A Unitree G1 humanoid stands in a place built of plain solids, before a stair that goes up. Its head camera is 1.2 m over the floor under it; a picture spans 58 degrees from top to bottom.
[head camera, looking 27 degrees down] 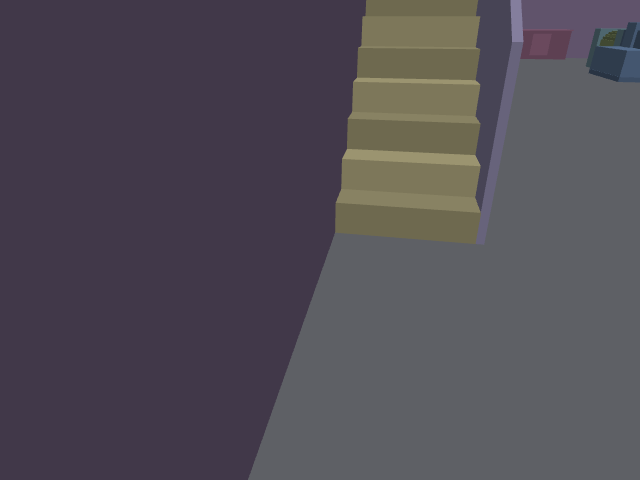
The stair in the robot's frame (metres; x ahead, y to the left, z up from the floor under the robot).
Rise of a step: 0.20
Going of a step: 0.24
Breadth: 0.85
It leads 11 degrees to the right of straight ahead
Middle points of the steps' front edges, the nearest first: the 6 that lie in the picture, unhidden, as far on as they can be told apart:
2.38 -0.51 0.20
2.62 -0.56 0.41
2.86 -0.60 0.61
3.10 -0.65 0.81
3.34 -0.69 1.02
3.58 -0.74 1.22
